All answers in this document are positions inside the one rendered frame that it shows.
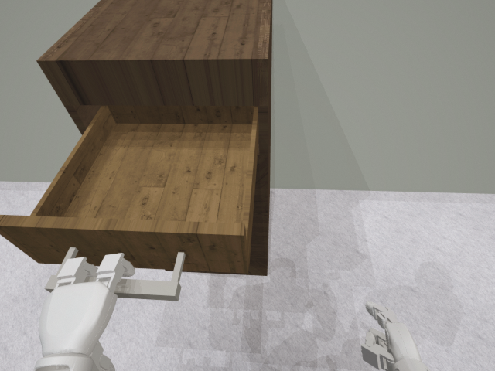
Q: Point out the drawer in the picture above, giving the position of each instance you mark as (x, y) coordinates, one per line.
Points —
(149, 182)

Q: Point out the robot left hand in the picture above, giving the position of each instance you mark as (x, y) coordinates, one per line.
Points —
(76, 313)

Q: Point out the left robot forearm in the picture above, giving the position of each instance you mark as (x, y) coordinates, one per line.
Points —
(64, 362)

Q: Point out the handle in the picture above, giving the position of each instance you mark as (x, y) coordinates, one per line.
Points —
(132, 288)

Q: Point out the cabinet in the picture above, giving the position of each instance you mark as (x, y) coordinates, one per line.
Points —
(173, 53)

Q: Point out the robot right hand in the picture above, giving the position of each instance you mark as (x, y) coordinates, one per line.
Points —
(381, 350)

